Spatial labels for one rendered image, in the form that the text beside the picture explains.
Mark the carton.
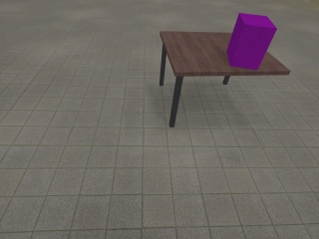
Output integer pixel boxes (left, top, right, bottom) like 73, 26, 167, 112
226, 13, 277, 70

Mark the table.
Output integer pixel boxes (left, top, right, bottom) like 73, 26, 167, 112
159, 31, 291, 127

